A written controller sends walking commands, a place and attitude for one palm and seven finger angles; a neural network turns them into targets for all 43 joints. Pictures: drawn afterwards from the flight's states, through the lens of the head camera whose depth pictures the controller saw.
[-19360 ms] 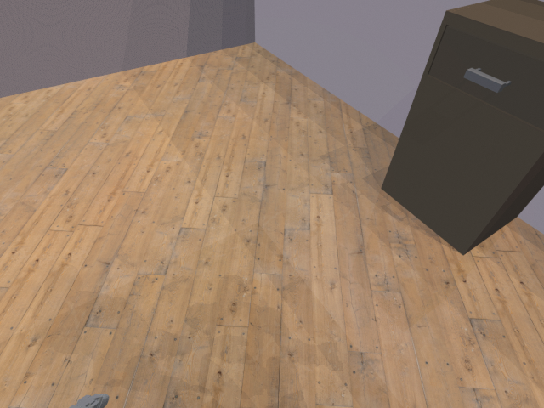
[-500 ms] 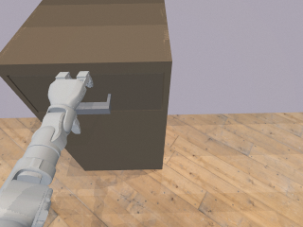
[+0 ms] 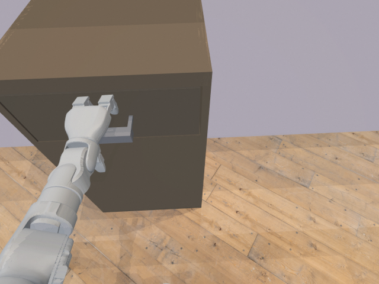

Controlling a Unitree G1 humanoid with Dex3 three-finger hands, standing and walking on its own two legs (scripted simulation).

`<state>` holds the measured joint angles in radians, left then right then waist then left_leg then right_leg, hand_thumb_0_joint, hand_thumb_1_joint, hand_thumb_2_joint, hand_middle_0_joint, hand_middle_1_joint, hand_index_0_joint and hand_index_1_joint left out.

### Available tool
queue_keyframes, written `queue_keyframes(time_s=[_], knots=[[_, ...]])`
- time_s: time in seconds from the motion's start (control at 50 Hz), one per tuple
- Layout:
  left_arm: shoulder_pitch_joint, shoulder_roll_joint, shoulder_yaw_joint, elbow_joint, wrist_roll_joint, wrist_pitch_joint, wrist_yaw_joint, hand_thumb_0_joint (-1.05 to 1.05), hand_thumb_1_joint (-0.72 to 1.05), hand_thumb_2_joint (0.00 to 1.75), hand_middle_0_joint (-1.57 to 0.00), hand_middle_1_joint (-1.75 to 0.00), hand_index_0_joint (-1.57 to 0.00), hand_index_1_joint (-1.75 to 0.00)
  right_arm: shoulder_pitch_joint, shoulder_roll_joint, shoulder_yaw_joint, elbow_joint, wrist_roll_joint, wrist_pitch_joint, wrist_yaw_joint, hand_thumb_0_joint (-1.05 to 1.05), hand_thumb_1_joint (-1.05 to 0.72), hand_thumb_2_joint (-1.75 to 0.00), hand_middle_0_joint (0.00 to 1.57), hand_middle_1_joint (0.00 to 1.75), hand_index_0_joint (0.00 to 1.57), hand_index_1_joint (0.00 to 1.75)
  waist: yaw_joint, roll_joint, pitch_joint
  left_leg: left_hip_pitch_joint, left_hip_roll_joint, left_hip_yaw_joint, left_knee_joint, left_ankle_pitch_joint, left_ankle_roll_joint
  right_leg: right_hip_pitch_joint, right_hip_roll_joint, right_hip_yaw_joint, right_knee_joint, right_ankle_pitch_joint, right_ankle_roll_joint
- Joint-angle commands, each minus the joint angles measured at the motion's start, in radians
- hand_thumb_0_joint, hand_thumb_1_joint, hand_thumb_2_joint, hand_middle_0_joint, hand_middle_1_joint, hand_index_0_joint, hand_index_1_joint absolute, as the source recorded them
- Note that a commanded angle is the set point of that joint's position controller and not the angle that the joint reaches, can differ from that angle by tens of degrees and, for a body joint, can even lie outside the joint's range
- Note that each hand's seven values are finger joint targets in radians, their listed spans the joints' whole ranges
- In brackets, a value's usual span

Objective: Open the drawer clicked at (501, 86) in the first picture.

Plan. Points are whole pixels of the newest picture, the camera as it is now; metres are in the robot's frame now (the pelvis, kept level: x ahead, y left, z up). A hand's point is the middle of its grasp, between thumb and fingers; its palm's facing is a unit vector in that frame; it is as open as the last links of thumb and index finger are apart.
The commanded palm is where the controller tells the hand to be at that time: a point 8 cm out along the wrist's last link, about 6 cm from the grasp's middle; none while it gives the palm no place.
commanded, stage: lower the fingers behind the handle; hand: left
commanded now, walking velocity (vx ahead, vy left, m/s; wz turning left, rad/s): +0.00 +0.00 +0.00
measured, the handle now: (108, 127) +0.48 +0.22 +0.01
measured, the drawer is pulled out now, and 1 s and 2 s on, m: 0.00 0.00 0.00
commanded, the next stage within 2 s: close the thumb around the handle in 1.20 s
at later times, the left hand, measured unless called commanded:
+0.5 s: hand (100, 146) +0.42 +0.23 +0.01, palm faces -0.01 -0.02 -1.00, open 13.9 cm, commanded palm +0.41 +0.22 +0.07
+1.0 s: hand (104, 149) +0.43 +0.23 -0.01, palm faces -0.02 -0.04 -1.00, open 13.9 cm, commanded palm +0.40 +0.22 +0.05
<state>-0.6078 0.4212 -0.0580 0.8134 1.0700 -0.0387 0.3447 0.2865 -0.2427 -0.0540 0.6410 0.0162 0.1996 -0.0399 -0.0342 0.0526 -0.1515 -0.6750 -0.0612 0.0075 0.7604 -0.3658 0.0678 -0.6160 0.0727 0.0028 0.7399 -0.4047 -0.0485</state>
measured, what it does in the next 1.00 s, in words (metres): stands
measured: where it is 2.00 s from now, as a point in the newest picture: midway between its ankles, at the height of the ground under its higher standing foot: outside the picture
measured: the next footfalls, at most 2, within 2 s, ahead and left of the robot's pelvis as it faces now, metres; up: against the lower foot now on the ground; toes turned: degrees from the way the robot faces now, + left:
none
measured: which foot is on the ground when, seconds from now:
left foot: down 0.00-1.00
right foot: down 0.00-1.00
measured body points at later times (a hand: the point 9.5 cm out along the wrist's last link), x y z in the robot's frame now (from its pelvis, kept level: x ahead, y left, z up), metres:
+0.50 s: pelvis +0.00 +0.00 -0.01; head +0.07 +0.00 +0.44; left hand +0.42 +0.23 +0.06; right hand +0.06 -0.27 -0.14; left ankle -0.01 +0.08 -0.71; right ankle -0.04 -0.09 -0.71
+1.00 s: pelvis -0.01 +0.00 -0.02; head +0.07 +0.00 +0.43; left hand +0.42 +0.23 +0.04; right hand +0.03 -0.27 -0.14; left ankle -0.01 +0.08 -0.71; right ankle -0.04 -0.09 -0.71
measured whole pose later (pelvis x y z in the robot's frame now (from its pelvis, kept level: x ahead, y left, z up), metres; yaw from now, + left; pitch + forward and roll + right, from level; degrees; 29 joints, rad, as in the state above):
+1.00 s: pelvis -0.01 +0.00 -0.02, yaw -1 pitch +19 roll -2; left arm -0.61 0.41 -0.06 0.94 1.09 -0.03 0.41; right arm 0.33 -0.25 -0.06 0.66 0.01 0.19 -0.03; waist -0.07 0.05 -0.20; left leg -0.80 -0.04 0.01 0.88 -0.41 0.07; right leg -0.74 0.09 -0.01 0.84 -0.44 -0.04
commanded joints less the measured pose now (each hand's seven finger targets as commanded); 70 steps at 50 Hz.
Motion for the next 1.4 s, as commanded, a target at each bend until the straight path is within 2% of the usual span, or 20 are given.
queue_keyframes(time_s=[0.0,0.04,0.08,0.1,0.14,0.2,0.28,0.32,0.38,0.5,0.6,0.68,0.76,0.82,0.94,1.04,1.1,1.28,1.32,1.38], knots=[[-0.443,0.178,0.016,-0.108,-0.011,0.117,0.046,0.0,-0.5,0.3,-0.3,-1.2,-0.3,-1.2,0.067,-0.151,-0.054,-0.069,0.002,-0.02,0.0,0.0,-0.9,-0.9,0.2,0.3,0.2,0.3,-0.036,-0.029,-0.419,0.329,0.032,-0.029,-0.039,0.489,-0.023,0.116,0.0,-0.002,-0.078,0.416,0.002],[-0.457,0.113,-0.044,-0.115,-0.04,0.133,-0.006,0.0,-0.5,0.3,-0.3,-1.2,-0.3,-1.2,0.079,-0.152,-0.063,-0.065,0.007,-0.019,0.001,0.0,-0.9,-0.9,0.2,0.3,0.2,0.3,-0.06,-0.043,-0.428,0.374,0.034,-0.031,-0.035,0.512,-0.014,0.125,-0.002,0.005,-0.099,0.449,0.01],[-0.424,0.174,-0.006,-0.097,-0.047,0.129,-0.043,0.0,-0.5,0.3,-0.3,-1.2,-0.3,-1.2,0.077,-0.159,-0.054,-0.062,0.01,-0.005,-0.008,0.0,-0.9,-0.9,0.2,0.3,0.2,0.3,-0.049,-0.069,-0.404,0.353,0.028,-0.033,-0.045,0.506,-0.007,0.16,-0.006,0.011,-0.107,0.47,0.011],[-0.423,0.15,-0.024,-0.082,-0.057,0.122,-0.062,0.0,-0.5,0.3,-0.3,-1.2,-0.3,-1.2,0.073,-0.157,-0.05,-0.067,0.008,0.0,-0.013,0.0,-0.9,-0.9,0.2,0.3,0.2,0.3,-0.056,-0.092,-0.357,0.325,0.024,-0.031,-0.052,0.472,-0.002,0.165,-0.009,0.012,-0.116,0.466,0.013],[-0.43,0.203,0.009,-0.097,-0.052,0.074,-0.09,0.0,-0.5,0.3,-0.3,-1.2,-0.3,-1.2,0.071,-0.156,-0.042,-0.07,0.01,0.001,-0.025,0.0,-0.9,-0.9,0.2,0.3,0.2,0.3,-0.047,-0.093,-0.319,0.284,0.02,-0.031,-0.061,0.439,0.003,0.175,-0.015,0.019,-0.119,0.461,0.012],[-0.396,0.251,0.048,-0.125,-0.025,-0.002,-0.087,0.0,-0.5,0.3,-0.3,-1.2,-0.3,-1.2,0.057,-0.148,-0.035,-0.087,0.004,0.001,-0.035,0.0,-0.9,-0.9,0.2,0.3,0.2,0.3,-0.023,-0.017,-0.277,0.259,0.019,-0.029,-0.062,0.409,0.001,0.144,-0.014,0.023,-0.108,0.415,-0.001],[-0.358,0.27,0.102,-0.154,0.007,-0.06,-0.016,0.0,-0.5,0.3,-0.3,-1.2,-0.3,-1.2,0.062,-0.137,-0.045,-0.094,-0.005,-0.011,-0.024,0.0,-0.9,-0.9,0.2,0.3,0.2,0.3,0.007,0.062,-0.334,0.279,0.031,-0.039,-0.028,0.45,-0.017,0.066,-0.002,0.01,-0.058,0.365,-0.013],[-0.324,0.255,0.116,-0.148,0.002,-0.053,0.022,0.0,-0.5,0.3,-0.3,-1.2,-0.3,-1.2,0.068,-0.137,-0.051,-0.097,-0.011,-0.017,-0.014,0.0,-0.9,-0.9,0.2,0.3,0.2,0.3,0.015,0.05,-0.379,0.279,0.031,-0.041,-0.008,0.492,-0.022,0.064,0.004,0.002,-0.034,0.379,-0.015],[-0.343,0.192,0.068,-0.119,0.004,-0.009,0.068,0.0,-0.5,0.3,-0.3,-1.2,-0.3,-1.2,0.079,-0.145,-0.058,-0.087,-0.012,-0.024,-0.001,0.0,-0.9,-0.9,0.2,0.3,0.2,0.3,-0.016,-0.001,-0.388,0.262,0.037,-0.038,0.012,0.472,-0.023,0.028,0.007,-0.005,-0.023,0.377,-0.006],[-0.425,0.19,0.04,-0.089,0.001,0.047,0.073,0.0,-0.5,0.3,-0.3,-1.2,-0.3,-1.2,0.104,-0.154,-0.065,-0.06,-0.005,-0.027,-0.005,0.0,-0.9,-0.9,0.2,0.3,0.2,0.3,-0.054,-0.035,-0.415,0.272,0.034,-0.04,0.019,0.425,-0.012,0.035,0.006,0.003,-0.038,0.37,0.003],[-0.429,0.2,0.035,-0.029,0.006,0.056,0.052,0.0,-0.5,0.3,-0.3,-1.2,-0.3,-1.2,0.099,-0.15,-0.05,-0.057,-0.003,-0.023,-0.012,0.0,-0.9,-0.9,0.2,0.3,0.2,0.3,-0.05,0.001,-0.339,0.235,0.031,-0.04,0.009,0.373,-0.01,0.003,0.004,0.002,-0.046,0.324,-0.002],[-0.364,0.216,0.06,-0.031,0.008,0.021,0.041,0.0,-0.5,0.3,-0.3,-1.2,-0.3,-1.2,0.1,-0.144,-0.046,-0.071,-0.007,-0.023,-0.016,0.0,-0.9,-0.9,0.2,0.3,0.2,0.3,-0.028,0.012,-0.38,0.23,0.029,-0.035,0.024,0.403,-0.01,0.029,0.006,0.008,-0.031,0.36,-0.003],[-0.338,0.201,0.063,-0.019,0.011,-0.007,0.051,0.0,-0.5,0.3,-0.3,-1.2,-0.3,-1.2,0.105,-0.143,-0.049,-0.075,-0.01,-0.029,-0.014,0.0,-0.9,-0.9,0.2,0.3,0.2,0.3,-0.031,-0.017,-0.351,0.186,0.033,-0.036,0.037,0.375,-0.008,0.002,0.007,0.007,-0.017,0.34,-0.003],[-0.364,0.206,0.073,-0.054,0.014,-0.019,0.073,0.0,-0.5,0.3,-0.3,-1.2,-0.3,-1.2,0.108,-0.143,-0.054,-0.072,-0.014,-0.033,-0.01,0.0,-0.9,-0.9,0.2,0.3,0.2,0.3,-0.031,0.005,-0.396,0.196,0.034,-0.043,0.053,0.4,-0.012,-0.011,0.007,0.006,0.005,0.347,-0.005],[-0.393,0.23,0.08,-0.036,0.018,0.024,0.103,0.0,-0.5,0.3,-0.3,-1.2,-0.3,-1.2,0.121,-0.153,-0.056,-0.057,-0.01,-0.033,-0.003,0.0,-0.9,-0.9,0.2,0.3,0.2,0.3,-0.038,0.009,-0.395,0.202,0.036,-0.044,0.051,0.394,-0.016,-0.027,0.012,-0.002,0.004,0.331,-0.003],[-0.394,0.168,0.041,-0.054,0.006,0.046,0.093,0.0,-0.5,0.3,-0.3,-1.2,-0.3,-1.2,0.119,-0.15,-0.061,-0.057,-0.009,-0.031,0.002,0.0,-0.9,-0.9,0.2,0.3,0.2,0.3,-0.043,0.019,-0.424,0.276,0.046,-0.055,0.046,0.441,-0.02,-0.042,0.016,-0.012,-0.004,0.328,-0.002],[-0.409,0.192,0.043,-0.02,0.001,0.055,0.079,0.0,-0.5,0.3,-0.3,-1.2,-0.3,-1.2,0.117,-0.155,-0.052,-0.056,-0.007,-0.028,-0.004,0.0,-0.9,-0.9,0.2,0.3,0.2,0.3,-0.056,-0.026,-0.357,0.213,0.04,-0.045,0.032,0.366,-0.011,-0.02,0.012,-0.004,-0.025,0.31,0.001],[-0.363,0.179,0.045,-0.05,0.008,0.018,0.063,0.0,-0.5,0.3,-0.3,-1.2,-0.3,-1.2,0.109,-0.146,-0.052,-0.072,-0.009,-0.03,-0.007,0.0,-0.9,-0.9,0.2,0.3,0.2,0.3,-0.03,0.033,-0.383,0.257,0.045,-0.052,0.033,0.413,-0.019,-0.035,0.013,-0.009,-0.013,0.308,-0.006],[-0.383,0.152,0.029,-0.056,0.004,0.011,0.065,0.0,-0.39,0.35,-0.31,-1.21,-0.31,-1.21,0.107,-0.144,-0.055,-0.067,-0.012,-0.033,-0.004,0.0,-0.9,-0.9,0.2,0.3,0.2,0.3,-0.044,0.019,-0.377,0.257,0.047,-0.058,0.039,0.421,-0.018,-0.052,0.013,-0.011,-0.01,0.309,-0.006],[-0.362,0.18,0.054,-0.057,0.012,0.012,0.078,0.0,-0.22,0.42,-0.32,-1.23,-0.32,-1.23,0.112,-0.148,-0.056,-0.065,-0.011,-0.032,-0.002,0.0,-0.9,-0.9,0.2,0.3,0.2,0.3,-0.034,-0.002,-0.383,0.254,0.049,-0.059,0.041,0.421,-0.02,-0.05,0.014,-0.014,-0.004,0.308,-0.006]])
